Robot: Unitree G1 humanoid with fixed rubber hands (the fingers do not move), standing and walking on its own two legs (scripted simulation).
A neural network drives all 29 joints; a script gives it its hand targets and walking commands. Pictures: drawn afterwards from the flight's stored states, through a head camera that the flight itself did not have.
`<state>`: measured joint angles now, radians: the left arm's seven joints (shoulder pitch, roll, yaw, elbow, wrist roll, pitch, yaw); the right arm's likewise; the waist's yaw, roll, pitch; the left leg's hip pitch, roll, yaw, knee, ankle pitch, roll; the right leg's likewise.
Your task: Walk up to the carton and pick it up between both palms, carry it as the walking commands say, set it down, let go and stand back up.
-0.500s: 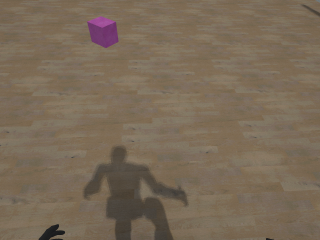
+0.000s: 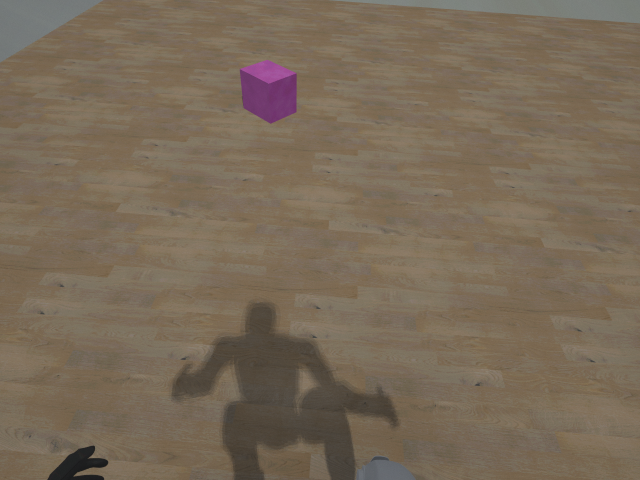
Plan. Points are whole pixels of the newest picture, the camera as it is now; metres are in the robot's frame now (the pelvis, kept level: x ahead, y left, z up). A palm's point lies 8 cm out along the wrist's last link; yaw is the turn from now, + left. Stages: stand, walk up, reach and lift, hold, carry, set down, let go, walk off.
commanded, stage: walk up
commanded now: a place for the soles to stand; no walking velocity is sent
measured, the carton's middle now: (269, 91) +2.41 +0.23 -0.64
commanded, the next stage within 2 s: none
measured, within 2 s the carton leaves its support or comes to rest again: neither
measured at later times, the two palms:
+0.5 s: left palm (89, 354) +0.32 +0.34 -0.08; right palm (478, 271) +0.49 -0.32 -0.07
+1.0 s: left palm (149, 177) +0.77 +0.37 -0.09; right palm (437, 205) +0.71 -0.30 -0.10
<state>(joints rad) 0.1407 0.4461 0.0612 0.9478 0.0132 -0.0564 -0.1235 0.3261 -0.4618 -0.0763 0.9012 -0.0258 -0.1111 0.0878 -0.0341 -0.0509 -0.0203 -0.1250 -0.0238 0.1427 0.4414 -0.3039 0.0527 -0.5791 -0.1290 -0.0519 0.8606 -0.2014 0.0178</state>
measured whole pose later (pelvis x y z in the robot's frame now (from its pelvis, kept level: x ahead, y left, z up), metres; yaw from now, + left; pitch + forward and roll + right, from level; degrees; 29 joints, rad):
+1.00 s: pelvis +0.65 +0.05 -0.01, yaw +7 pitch +0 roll +3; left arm 0.11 0.44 0.06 0.88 0.01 -0.08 -0.11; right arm 0.35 -0.49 -0.08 0.89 -0.01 -0.12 0.06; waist -0.07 -0.04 0.03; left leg -0.05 0.00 0.12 0.46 -0.41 -0.02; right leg -0.52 -0.11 -0.07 0.56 -0.08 -0.03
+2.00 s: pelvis +1.22 +0.10 -0.01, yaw +7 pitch -1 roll +0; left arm 0.16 0.43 0.08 0.81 0.00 -0.10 -0.06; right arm 0.31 -0.48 -0.06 0.90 0.01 -0.08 0.04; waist -0.02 0.04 0.07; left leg -0.34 0.03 0.01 1.12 -0.44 0.03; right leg -0.40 -0.06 -0.10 0.61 -0.20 -0.03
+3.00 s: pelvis +1.63 +0.19 -0.02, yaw +10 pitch -2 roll +2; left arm 0.30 0.47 0.06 0.84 0.01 -0.06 -0.04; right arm 0.25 -0.45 -0.07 0.81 0.00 -0.10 0.04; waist 0.01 -0.04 0.08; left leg -0.35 0.01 0.09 0.68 -0.28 0.03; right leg -0.48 -0.09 0.03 1.07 -0.38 -0.02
